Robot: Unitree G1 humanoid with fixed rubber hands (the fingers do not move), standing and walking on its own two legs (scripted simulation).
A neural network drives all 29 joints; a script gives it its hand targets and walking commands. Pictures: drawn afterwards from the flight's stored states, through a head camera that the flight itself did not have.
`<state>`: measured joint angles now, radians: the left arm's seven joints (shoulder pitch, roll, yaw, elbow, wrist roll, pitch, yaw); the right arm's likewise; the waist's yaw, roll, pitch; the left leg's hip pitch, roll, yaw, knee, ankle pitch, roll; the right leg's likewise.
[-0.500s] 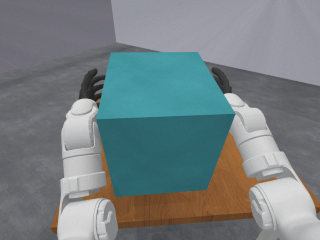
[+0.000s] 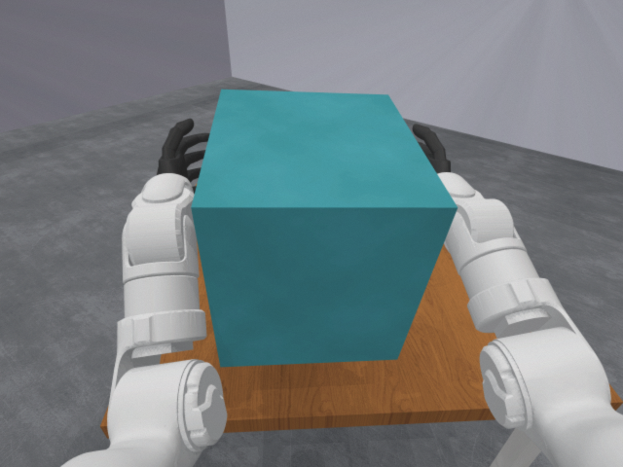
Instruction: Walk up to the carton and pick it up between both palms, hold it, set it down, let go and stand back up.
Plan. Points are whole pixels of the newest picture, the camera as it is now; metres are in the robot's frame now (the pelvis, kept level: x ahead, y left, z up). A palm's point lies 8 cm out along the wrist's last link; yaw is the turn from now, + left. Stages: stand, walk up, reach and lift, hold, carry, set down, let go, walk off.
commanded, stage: hold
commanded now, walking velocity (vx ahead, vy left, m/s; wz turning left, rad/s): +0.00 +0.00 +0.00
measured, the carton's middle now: (308, 223) +0.36 +0.01 +0.21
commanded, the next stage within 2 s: none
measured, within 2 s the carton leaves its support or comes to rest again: neither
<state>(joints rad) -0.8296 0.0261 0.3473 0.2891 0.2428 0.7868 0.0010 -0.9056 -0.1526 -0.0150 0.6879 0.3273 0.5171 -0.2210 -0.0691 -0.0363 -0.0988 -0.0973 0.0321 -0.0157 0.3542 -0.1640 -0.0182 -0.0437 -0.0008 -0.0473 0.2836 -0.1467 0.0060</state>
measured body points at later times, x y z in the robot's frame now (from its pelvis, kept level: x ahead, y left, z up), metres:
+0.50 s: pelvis +0.02 +0.00 +0.00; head -0.06 +0.03 +0.44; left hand +0.39 +0.16 +0.26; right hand +0.39 -0.15 +0.25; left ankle +0.02 +0.13 -0.75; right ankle +0.01 -0.12 -0.75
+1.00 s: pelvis +0.00 +0.00 +0.00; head -0.08 +0.03 +0.44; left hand +0.38 +0.16 +0.26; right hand +0.39 -0.15 +0.25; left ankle +0.02 +0.13 -0.75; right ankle +0.01 -0.12 -0.75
